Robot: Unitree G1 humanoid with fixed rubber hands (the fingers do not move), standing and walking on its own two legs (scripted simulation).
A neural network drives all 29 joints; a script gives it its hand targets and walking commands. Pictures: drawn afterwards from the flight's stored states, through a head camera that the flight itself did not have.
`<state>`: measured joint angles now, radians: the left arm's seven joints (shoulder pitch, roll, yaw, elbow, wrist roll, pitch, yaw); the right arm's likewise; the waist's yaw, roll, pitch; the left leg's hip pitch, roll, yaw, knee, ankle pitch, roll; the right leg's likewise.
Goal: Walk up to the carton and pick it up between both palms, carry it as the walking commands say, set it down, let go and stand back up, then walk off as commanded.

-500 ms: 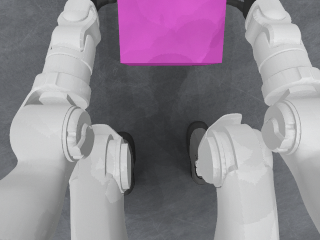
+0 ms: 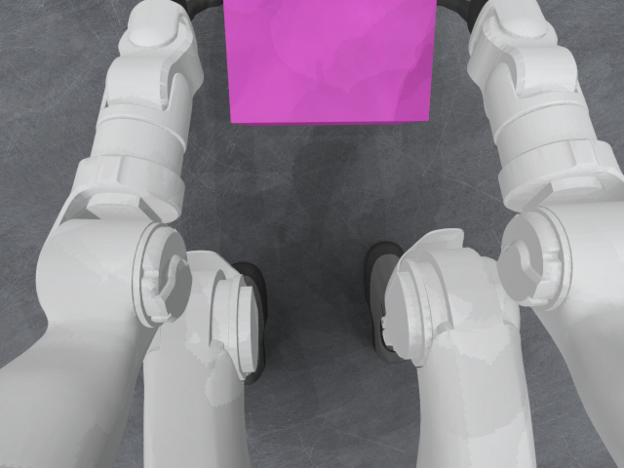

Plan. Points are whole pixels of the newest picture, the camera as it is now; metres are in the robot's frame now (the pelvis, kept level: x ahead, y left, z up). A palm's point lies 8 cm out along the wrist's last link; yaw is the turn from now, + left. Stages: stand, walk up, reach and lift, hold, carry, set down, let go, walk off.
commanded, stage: reach and lift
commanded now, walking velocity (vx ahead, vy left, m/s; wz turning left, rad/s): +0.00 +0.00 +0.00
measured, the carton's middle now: (325, 20) +0.56 -0.04 -0.24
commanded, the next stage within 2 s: none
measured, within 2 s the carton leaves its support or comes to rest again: neither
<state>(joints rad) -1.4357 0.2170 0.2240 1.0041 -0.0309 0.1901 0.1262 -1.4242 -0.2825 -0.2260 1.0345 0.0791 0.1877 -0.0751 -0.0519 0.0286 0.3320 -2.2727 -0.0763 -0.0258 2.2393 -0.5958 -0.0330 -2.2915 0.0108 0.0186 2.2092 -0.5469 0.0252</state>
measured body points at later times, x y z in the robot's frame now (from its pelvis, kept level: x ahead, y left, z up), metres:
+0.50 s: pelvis +0.01 +0.00 +0.03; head +0.36 -0.02 +0.31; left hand +0.57 +0.10 -0.10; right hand +0.55 -0.19 -0.11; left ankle +0.11 +0.12 -0.33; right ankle +0.12 -0.13 -0.33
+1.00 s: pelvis +0.00 +0.00 +0.08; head +0.32 -0.02 +0.40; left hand +0.55 +0.11 -0.02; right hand +0.52 -0.19 -0.02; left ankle +0.11 +0.12 -0.33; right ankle +0.12 -0.13 -0.33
